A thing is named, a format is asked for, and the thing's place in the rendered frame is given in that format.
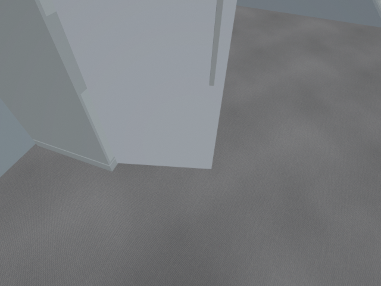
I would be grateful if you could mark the handle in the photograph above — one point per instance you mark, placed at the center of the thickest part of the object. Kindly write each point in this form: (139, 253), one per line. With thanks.
(219, 9)

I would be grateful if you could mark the fridge door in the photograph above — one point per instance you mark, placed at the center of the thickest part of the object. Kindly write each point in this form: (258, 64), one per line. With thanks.
(146, 65)

